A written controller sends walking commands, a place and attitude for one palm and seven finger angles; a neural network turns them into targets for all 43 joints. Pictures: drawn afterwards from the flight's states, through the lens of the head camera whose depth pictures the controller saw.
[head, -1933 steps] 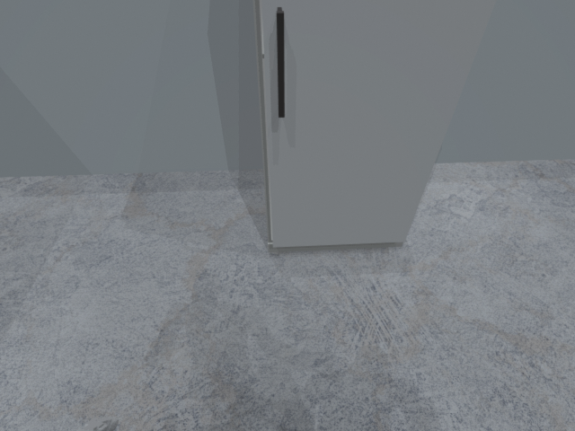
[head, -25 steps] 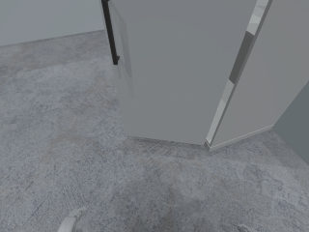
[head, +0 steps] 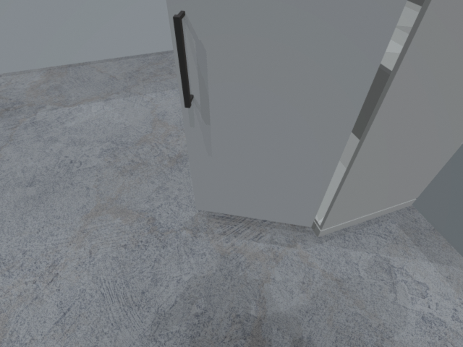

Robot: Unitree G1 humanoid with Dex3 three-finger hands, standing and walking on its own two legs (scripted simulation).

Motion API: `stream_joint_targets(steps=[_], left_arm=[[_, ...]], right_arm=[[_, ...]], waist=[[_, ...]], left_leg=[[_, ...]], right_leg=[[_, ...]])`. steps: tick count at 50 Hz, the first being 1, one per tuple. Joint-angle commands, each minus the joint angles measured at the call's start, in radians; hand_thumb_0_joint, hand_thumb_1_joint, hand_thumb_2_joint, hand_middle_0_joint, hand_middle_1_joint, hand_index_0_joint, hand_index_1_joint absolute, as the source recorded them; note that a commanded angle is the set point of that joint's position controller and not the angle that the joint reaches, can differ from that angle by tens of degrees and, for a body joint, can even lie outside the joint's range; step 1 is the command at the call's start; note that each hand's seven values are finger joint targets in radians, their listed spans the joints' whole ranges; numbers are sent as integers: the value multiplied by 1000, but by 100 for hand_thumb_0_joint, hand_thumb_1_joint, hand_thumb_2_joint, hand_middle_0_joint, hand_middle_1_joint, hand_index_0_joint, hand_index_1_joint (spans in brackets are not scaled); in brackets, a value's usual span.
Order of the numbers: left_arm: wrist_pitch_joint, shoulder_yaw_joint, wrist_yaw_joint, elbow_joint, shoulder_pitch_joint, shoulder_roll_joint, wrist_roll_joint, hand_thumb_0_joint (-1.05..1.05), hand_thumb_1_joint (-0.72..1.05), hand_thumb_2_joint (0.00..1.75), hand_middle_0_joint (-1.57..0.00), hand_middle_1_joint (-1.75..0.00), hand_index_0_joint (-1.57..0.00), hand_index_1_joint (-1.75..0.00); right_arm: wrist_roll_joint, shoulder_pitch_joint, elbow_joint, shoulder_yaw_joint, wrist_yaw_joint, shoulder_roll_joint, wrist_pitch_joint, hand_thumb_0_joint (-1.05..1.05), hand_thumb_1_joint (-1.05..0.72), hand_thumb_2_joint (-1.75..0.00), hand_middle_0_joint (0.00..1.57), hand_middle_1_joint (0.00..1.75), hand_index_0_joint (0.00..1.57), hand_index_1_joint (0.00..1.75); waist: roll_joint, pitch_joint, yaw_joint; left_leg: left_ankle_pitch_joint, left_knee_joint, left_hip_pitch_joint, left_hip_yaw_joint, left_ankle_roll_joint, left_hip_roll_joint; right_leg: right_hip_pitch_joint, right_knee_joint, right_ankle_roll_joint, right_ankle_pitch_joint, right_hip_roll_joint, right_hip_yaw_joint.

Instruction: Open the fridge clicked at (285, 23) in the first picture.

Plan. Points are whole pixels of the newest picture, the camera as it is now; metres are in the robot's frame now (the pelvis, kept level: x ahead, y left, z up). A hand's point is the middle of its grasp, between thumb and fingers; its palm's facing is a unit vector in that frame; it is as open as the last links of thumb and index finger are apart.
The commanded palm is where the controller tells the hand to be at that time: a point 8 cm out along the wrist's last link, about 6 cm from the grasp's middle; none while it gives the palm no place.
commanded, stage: let the arm hang, fingers relaxed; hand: left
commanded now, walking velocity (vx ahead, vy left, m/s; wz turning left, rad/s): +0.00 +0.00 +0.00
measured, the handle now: (185, 63) +0.81 +0.19 +0.09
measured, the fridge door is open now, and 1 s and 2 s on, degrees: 60 60 60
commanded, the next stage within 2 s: look to check the result in 0.36 s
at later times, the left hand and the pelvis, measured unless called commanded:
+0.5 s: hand out of the picture +0.08 +0.24 -0.16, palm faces -0.04 -0.95 -0.30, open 7.4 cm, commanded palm none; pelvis +0.01 +0.00 +0.00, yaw +0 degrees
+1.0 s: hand out of the picture +0.10 +0.24 -0.16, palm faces -0.03 -0.94 -0.34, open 7.4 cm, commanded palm none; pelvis +0.02 -0.01 +0.00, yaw +0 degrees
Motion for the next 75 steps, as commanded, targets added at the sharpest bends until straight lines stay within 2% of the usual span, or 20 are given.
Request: stream_joint_targets(steps=[1, 4, 7, 12, 21, 22, 26, 31, 32, 40, 47, 50, 57, 64, 68, 71, 72, 75], left_arm=[[-21, 29, 3, -43, -38, 156, 3, 0, 90, 90, -20, -30, -20, -30], [-21, 29, 3, -38, -46, 165, 3, 0, 90, 90, -20, -30, -20, -30], [-21, 30, 3, -40, -59, 174, 5, 0, 90, 90, -20, -30, -20, -30], [-22, 33, 2, -40, -69, 186, 4, 0, 90, 90, -20, -30, -20, -30], [-23, 31, 1, -35, -89, 199, 2, 0, 90, 90, -20, -30, -20, -30], [-25, 31, 1, -35, -87, 205, 3, 0, 90, 90, -20, -30, -20, -30], [-24, 30, 1, -31, -95, 205, 1, 0, 90, 90, -20, -30, -20, -30], [-25, 28, 2, -27, -94, 211, 1, 0, 90, 90, -20, -30, -20, -30], [-28, 29, 2, -27, -88, 217, 1, 0, 90, 90, -20, -30, -20, -30], [-28, 26, 3, -26, -102, 222, 0, 0, 90, 90, -20, -30, -20, -30], [-34, 30, 5, -31, -104, 230, 1, 0, 90, 90, -20, -30, -20, -30], [-33, 28, 5, -32, -114, 230, -1, 0, 90, 90, -20, -30, -20, -30], [-37, 31, 6, -35, -108, 234, -1, 0, 90, 90, -20, -30, -20, -30], [-35, 30, 6, -36, -119, 233, -3, 0, 90, 90, -20, -30, -20, -30], [-35, 31, 6, -36, -118, 232, -3, 0, 90, 90, -20, -30, -20, -30], [-36, 31, 6, -37, -117, 231, -4, 0, 90, 90, -20, -30, -20, -30], [-38, 33, 7, -37, -111, 233, -3, 0, 90, 90, -20, -30, -20, -30], [-37, 31, 7, -37, -116, 231, -4, 0, 90, 90, -20, -30, -20, -30]], right_arm=[[2, -29, -32, -41, -11, -209, -30, 0, -90, -90, 20, 30, 20, 30], [2, -44, -23, -39, -9, -211, -33, 0, -90, -90, 20, 30, 20, 30], [3, -52, -22, -39, -8, -223, -35, 0, -90, -90, 20, 30, 20, 30], [3, -67, -17, -37, -9, -236, -39, 0, -90, -90, 20, 30, 20, 30], [4, -86, -10, -38, -8, -254, -39, 0, -90, -90, 20, 30, 20, 30], [6, -84, -13, -37, -8, -258, -38, 0, -90, -90, 20, 30, 20, 30], [5, -95, -9, -36, -9, -264, -38, 0, -90, -90, 20, 30, 20, 30], [6, -100, -11, -38, -9, -271, -38, 0, -90, -90, 20, 30, 20, 30], [8, -97, -14, -38, -9, -274, -38, 0, -90, -90, 20, 30, 20, 30], [6, -115, -10, -37, -7, -280, -36, 0, -90, -90, 20, 30, 20, 30], [8, -114, -15, -38, -7, -283, -37, 0, -90, -90, 20, 30, 20, 30], [6, -119, -13, -36, -7, -281, -36, 0, -90, -90, 20, 30, 20, 30], [7, -113, -15, -35, -9, -282, -37, 0, -90, -90, 20, 30, 20, 30], [5, -111, -11, -33, -10, -279, -35, 0, -90, -90, 20, 30, 20, 30], [5, -107, -9, -34, -11, -278, -34, 0, -90, -90, 20, 30, 20, 30], [5, -104, -8, -33, -11, -278, -35, 0, -90, -90, 20, 30, 20, 30], [7, -98, -11, -34, -12, -279, -35, 0, -90, -90, 20, 30, 20, 30], [5, -98, -7, -33, -13, -279, -35, 0, -90, -90, 20, 30, 20, 30]], waist=[[-41, -5, -10], [-18, -15, -7], [-28, -16, -6], [-8, -35, -6], [11, -40, -13], [-5, -46, -13], [14, -49, -16], [0, -57, -18], [-19, -73, -18], [-11, -54, -18], [-32, -84, -19], [-25, -67, -20], [-19, -88, -20], [-9, -62, -19], [-15, -62, -21], [-13, -68, -20], [-24, -89, -20], [-15, -83, -22]], left_leg=[[49, -127, 9, -150, -2, 141], [65, -136, 17, -149, -3, 141], [80, -147, 18, -151, -4, 145], [125, -147, 41, -150, -5, 143], [142, -151, 63, -146, -11, 144], [152, -147, 66, -149, -11, 144], [167, -148, 76, -146, -15, 146], [193, -143, 97, -145, -14, 148], [210, -135, 109, -143, -13, 150], [200, -143, 106, -142, -17, 150], [249, -134, 127, -137, -18, 152], [241, -139, 119, -136, -20, 152], [278, -130, 136, -133, -23, 153], [251, -139, 121, -127, -28, 154], [228, -142, 126, -124, -28, 155], [241, -141, 127, -123, -29, 155], [254, -134, 137, -124, -28, 156], [263, -135, 135, -122, -30, 156]], right_leg=[[-24, -70, -53, 54, -84, 86], [-13, -68, -50, 60, -88, 82], [-5, -65, -47, 66, -87, 77], [10, -72, -48, 89, -94, 79], [22, -92, -48, 108, -102, 83], [26, -94, -50, 116, -101, 85], [28, -95, -50, 125, -103, 83], [29, -100, -50, 149, -108, 85], [33, -101, -51, 172, -108, 86], [31, -108, -50, 174, -111, 88], [52, -102, -53, 236, -112, 88], [51, -105, -53, 236, -115, 88], [70, -104, -59, 291, -114, 93], [71, -112, -59, 280, -115, 93], [70, -121, -60, 266, -114, 97], [79, -117, -62, 292, -115, 99], [88, -114, -62, 308, -113, 98], [89, -111, -63, 321, -114, 97]])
